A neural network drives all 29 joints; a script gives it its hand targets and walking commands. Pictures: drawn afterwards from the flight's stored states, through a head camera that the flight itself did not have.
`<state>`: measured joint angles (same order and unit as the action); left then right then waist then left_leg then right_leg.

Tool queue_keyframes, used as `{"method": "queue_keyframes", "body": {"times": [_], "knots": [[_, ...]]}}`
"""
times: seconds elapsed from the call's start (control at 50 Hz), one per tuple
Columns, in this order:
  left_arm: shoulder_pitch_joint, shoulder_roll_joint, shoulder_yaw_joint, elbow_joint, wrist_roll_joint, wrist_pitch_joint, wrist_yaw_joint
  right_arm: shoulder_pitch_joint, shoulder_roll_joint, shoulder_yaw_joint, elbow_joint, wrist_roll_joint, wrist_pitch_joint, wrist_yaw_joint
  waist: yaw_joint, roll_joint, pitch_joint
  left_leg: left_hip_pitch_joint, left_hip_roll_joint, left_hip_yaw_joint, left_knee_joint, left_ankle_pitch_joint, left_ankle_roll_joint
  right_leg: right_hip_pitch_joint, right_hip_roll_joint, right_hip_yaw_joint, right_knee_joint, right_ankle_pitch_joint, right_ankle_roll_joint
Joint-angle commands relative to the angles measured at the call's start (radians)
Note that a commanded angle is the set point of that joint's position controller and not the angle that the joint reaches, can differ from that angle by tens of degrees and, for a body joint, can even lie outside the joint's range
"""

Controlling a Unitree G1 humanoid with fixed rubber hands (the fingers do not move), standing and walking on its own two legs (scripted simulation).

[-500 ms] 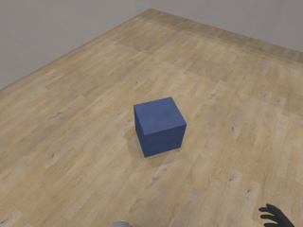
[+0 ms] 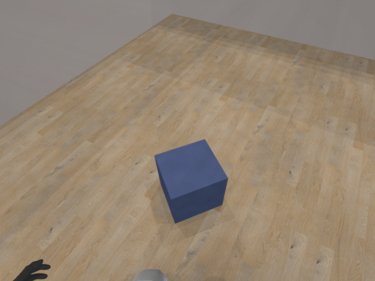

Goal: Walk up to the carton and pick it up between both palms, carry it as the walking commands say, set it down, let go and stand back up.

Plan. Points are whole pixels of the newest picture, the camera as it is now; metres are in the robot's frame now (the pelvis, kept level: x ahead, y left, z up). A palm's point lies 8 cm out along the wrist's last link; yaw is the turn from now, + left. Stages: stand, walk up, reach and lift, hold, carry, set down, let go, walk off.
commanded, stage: walk up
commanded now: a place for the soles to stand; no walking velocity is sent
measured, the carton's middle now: (190, 181) +0.68 +0.02 -0.61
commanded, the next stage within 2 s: none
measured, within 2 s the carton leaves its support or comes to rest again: neither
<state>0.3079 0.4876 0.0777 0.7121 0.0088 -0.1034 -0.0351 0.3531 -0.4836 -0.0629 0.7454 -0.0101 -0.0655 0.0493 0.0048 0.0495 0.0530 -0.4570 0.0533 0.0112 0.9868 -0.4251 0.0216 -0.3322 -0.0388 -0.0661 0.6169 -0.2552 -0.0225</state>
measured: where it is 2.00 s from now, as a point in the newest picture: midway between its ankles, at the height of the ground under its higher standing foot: outside the picture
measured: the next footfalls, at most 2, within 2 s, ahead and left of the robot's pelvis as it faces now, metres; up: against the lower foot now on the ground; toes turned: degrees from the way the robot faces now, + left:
left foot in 0.14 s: +0.21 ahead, +0.14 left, +0.00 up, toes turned +1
right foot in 0.46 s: +0.26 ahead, -0.12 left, +0.00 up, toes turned -4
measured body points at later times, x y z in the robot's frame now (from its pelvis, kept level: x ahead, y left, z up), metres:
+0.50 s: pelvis +0.14 +0.01 -0.01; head +0.16 +0.00 +0.43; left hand +0.27 +0.34 -0.09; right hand +0.19 -0.34 -0.10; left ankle +0.14 +0.14 -0.72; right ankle +0.22 -0.11 -0.73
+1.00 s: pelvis +0.18 +0.01 +0.01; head +0.19 +0.01 +0.46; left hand +0.31 +0.34 -0.09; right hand +0.31 -0.32 -0.09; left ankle +0.17 +0.14 -0.72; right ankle +0.22 -0.12 -0.72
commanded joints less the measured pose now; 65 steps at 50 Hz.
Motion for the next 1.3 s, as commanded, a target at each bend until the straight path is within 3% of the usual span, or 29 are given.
{"method": "queue_keyframes", "body": {"times": [0.0, 0.06, 0.1, 0.12, 0.14, 0.16, 0.18, 0.2, 0.26, 0.36, 0.4, 0.42, 0.44, 0.46, 0.48, 0.5, 0.56, 0.58, 0.62, 0.64, 0.68, 0.72, 0.82, 1.08, 1.1, 1.12, 1.14, 1.2, 1.28], "knots": [[0.068, 0.232, 0.061, -0.039, 0.002, -0.003, 0.001, 0.024, -0.155, -0.051, -0.049, -0.004, -0.011, 0.011, 0.032, -0.251, -0.009, -0.051, 0.03, 0.025, -0.137, 0.011, -0.01, 0.049, -0.225, 0.24, -0.279, -0.014, -0.223], [0.037, 0.241, 0.059, -0.058, 0.001, 0.006, -0.009, 0.0, -0.136, -0.056, -0.047, -0.001, -0.014, 0.022, 0.019, -0.256, -0.009, 0.072, -0.007, 0.072, -0.289, 0.114, -0.009, -0.034, -0.207, 0.216, -0.284, -0.199, -0.201], [0.0, 0.217, 0.047, -0.069, -0.002, 0.017, -0.012, 0.046, -0.145, -0.07, -0.028, -0.006, -0.025, 0.02, -0.032, -0.195, -0.018, 0.263, -0.052, 0.094, -0.386, 0.169, 0.001, -0.164, -0.17, 0.169, -0.187, -0.316, -0.157], [-0.001, 0.175, 0.031, -0.072, 0.0, 0.023, -0.009, 0.102, -0.166, -0.081, -0.014, -0.008, -0.032, 0.012, -0.068, -0.114, -0.045, 0.392, -0.059, 0.061, -0.42, 0.119, 0.02, -0.243, -0.135, 0.133, -0.061, -0.35, -0.129], [-0.011, 0.107, 0.01, -0.088, -0.005, 0.023, -0.004, 0.182, -0.209, -0.094, 0.0, -0.016, -0.042, -0.002, -0.114, 0.077, -0.059, 0.498, 0.069, -0.164, -0.55, -0.084, 0.064, -0.366, -0.058, 0.061, 0.208, -0.327, -0.085], [-0.008, 0.083, 0.001, -0.109, -0.015, 0.021, 0.007, 0.197, -0.321, -0.117, -0.03, -0.019, -0.046, -0.014, -0.124, 0.228, -0.048, 0.505, 0.365, -0.681, -0.763, -0.345, 0.202, -0.551, 0.048, 0.031, 0.445, -0.316, -0.034], [0.001, 0.175, 0.016, -0.081, 0.007, 0.027, 0.023, 0.131, -0.323, -0.121, -0.048, 0.005, -0.045, -0.018, -0.089, 0.052, 0.003, 0.41, 0.417, -0.702, -0.773, -0.344, 0.257, -0.523, -0.022, 0.188, 0.538, -0.227, -0.009], [0.03, 0.192, 0.025, -0.051, 0.003, 0.023, 0.021, 0.086, -0.283, -0.106, -0.054, 0.013, -0.042, -0.021, -0.054, 0.019, 0.024, 0.356, 0.365, -0.6, -0.745, -0.231, 0.247, -0.472, -0.04, 0.187, 0.536, -0.174, 0.003], [0.091, 0.177, 0.03, 0.009, 0.002, 0.021, -0.001, 0.023, -0.231, -0.083, -0.054, 0.006, -0.037, -0.025, -0.026, 0.108, 0.025, 0.252, 0.225, -0.242, -0.668, 0.135, 0.214, -0.307, -0.068, 0.095, 0.36, -0.142, 0.016], [0.038, 0.1, 0.028, 0.016, 0.006, 0.029, 0.003, -0.013, -0.211, -0.059, -0.071, 0.005, -0.023, -0.029, -0.014, 0.139, -0.022, 0.128, 0.192, -0.084, -0.521, 0.562, 0.195, -0.057, -0.008, -0.001, 0.141, -0.026, -0.003], [0.057, 0.103, 0.035, 0.033, 0.012, 0.025, 0.014, -0.033, -0.189, -0.042, -0.076, 0.012, -0.009, -0.034, 0.017, 0.101, -0.062, 0.075, 0.15, -0.045, -0.403, 0.469, 0.138, 0.093, 0.03, -0.015, 0.005, 0.066, -0.025], [0.068, 0.127, 0.041, 0.039, 0.018, 0.023, 0.02, -0.027, -0.158, -0.028, -0.076, 0.011, -0.002, -0.038, 0.036, 0.037, -0.071, 0.025, 0.124, -0.036, -0.335, 0.333, 0.097, 0.171, 0.026, 0.023, -0.054, 0.065, -0.036], [0.084, 0.182, 0.052, 0.039, 0.028, 0.018, 0.028, -0.008, -0.1, -0.007, -0.086, 0.008, 0.0, -0.042, 0.046, -0.143, -0.094, -0.064, 0.063, 0.015, -0.173, 0.186, 0.049, 0.241, -0.129, 0.242, -0.126, 0.105, -0.069], [0.047, 0.263, 0.061, 0.012, 0.012, 0.014, 0.031, 0.026, -0.074, -0.002, -0.086, 0.012, 0.01, -0.05, 0.024, -0.243, -0.122, -0.099, -0.019, 0.033, -0.07, -0.098, 0.0, 0.175, -0.347, 0.567, -0.23, 0.017, -0.211], [0.024, 0.267, 0.059, 0.019, 0.009, 0.023, 0.028, 0.012, -0.143, -0.018, -0.055, 0.018, 0.022, -0.061, 0.032, -0.189, -0.103, -0.064, -0.006, -0.034, -0.012, -0.216, 0.008, 0.1, -0.365, 0.576, -0.239, -0.033, -0.271], [-0.014, 0.249, 0.046, 0.016, 0.008, 0.028, 0.031, 0.009, -0.157, -0.021, -0.042, 0.014, 0.02, -0.064, 0.024, -0.195, -0.071, -0.058, -0.004, -0.032, -0.016, -0.214, 0.013, 0.066, -0.342, 0.519, -0.216, -0.02, -0.27], [-0.149, 0.183, 0.007, 0.022, 0.0, 0.048, 0.029, 0.098, -0.149, -0.026, 0.044, 0.005, 0.003, -0.065, -0.039, -0.226, -0.075, 0.186, -0.013, 0.034, -0.298, 0.036, 0.021, -0.076, -0.194, 0.25, -0.11, 0.107, -0.146], [-0.16, 0.151, -0.006, 0.03, -0.004, 0.053, 0.026, 0.085, -0.154, -0.028, 0.056, -0.01, -0.004, -0.064, -0.041, -0.195, -0.069, 0.23, -0.016, 0.007, -0.389, 0.092, 0.026, -0.116, -0.154, 0.201, -0.05, 0.086, -0.107], [-0.15, 0.107, -0.02, 0.055, -0.018, 0.062, 0.027, -0.081, -0.228, -0.027, 0.03, -0.008, -0.015, -0.06, 0.021, -0.004, -0.035, 0.09, 0.192, -0.317, -0.533, 0.117, 0.111, -0.079, -0.014, 0.08, 0.091, -0.025, -0.017], [-0.152, 0.12, -0.016, 0.079, -0.017, 0.062, 0.03, -0.114, -0.215, -0.016, 0.039, 0.0, -0.012, -0.056, 0.029, -0.015, -0.034, 0.05, 0.195, -0.279, -0.512, 0.199, 0.125, 0.002, -0.015, 0.074, 0.064, -0.069, -0.015], [-0.166, 0.138, -0.013, 0.109, -0.013, 0.051, 0.031, -0.14, -0.165, 0.005, 0.067, 0.01, -0.004, -0.057, 0.02, -0.046, -0.072, 0.051, 0.092, -0.133, -0.424, 0.282, 0.061, 0.1, -0.063, 0.122, -0.01, 0.066, -0.045], [-0.19, 0.167, -0.016, 0.127, -0.01, 0.042, 0.034, -0.126, -0.143, 0.009, 0.104, 0.015, 0.003, -0.057, -0.011, -0.064, -0.102, 0.15, 0.037, -0.064, -0.371, 0.307, 0.03, 0.063, -0.135, 0.195, -0.059, 0.197, -0.083], [-0.244, 0.136, -0.032, 0.181, -0.012, 0.051, 0.036, -0.191, -0.144, 0.012, 0.153, 0.012, 0.012, -0.055, -0.008, -0.05, -0.098, 0.18, 0.07, -0.099, -0.461, 0.302, 0.046, 0.083, -0.093, 0.122, -0.069, 0.177, -0.048], [-0.313, 0.116, -0.048, 0.311, -0.008, 0.06, 0.03, -0.314, -0.125, 0.027, 0.26, 0.006, 0.026, -0.046, 0.0, -0.046, -0.082, 0.25, 0.066, -0.087, -0.618, 0.273, 0.024, 0.175, -0.107, 0.11, -0.239, 0.161, -0.016], [-0.409, 0.232, 0.042, 0.153, 0.069, 0.123, -0.02, -0.032, -0.279, -0.047, 0.283, 0.007, 0.009, -0.104, -0.066, -0.199, -0.024, 0.281, 0.149, -0.303, -0.611, 0.219, 0.101, 0.005, -0.019, 0.021, 0.029, -0.071, -0.019], [-0.431, 0.165, 0.033, 0.099, 0.073, 0.154, -0.034, 0.03, -0.36, -0.084, 0.281, -0.003, 0.001, -0.134, -0.081, 0.028, 0.034, 0.465, 0.272, -0.508, -0.654, 0.249, 0.193, -0.347, 0.014, 0.054, 0.196, -0.216, -0.009], [-0.419, 0.14, 0.031, 0.045, 0.08, 0.17, -0.04, 0.049, -0.365, -0.101, 0.243, -0.001, -0.005, -0.153, -0.081, 0.049, 0.024, 0.489, 0.359, -0.562, -0.639, 0.319, 0.253, -0.45, -0.05, 0.157, 0.329, -0.249, -0.004], [-0.322, 0.139, 0.062, -0.006, 0.056, 0.177, -0.057, 0.023, -0.286, -0.088, 0.143, -0.005, -0.026, -0.169, -0.02, -0.011, -0.047, 0.421, 0.274, -0.409, -0.531, 0.53, 0.211, -0.386, -0.082, 0.206, 0.441, -0.176, 0.022], [-0.355, 0.132, 0.089, -0.088, 0.056, 0.178, -0.075, 0.061, -0.324, -0.09, 0.073, -0.025, -0.04, -0.169, -0.029, 0.056, -0.061, 0.223, 0.204, -0.345, -0.467, 0.583, 0.207, -0.236, -0.054, 0.135, 0.381, -0.211, 0.034]]}}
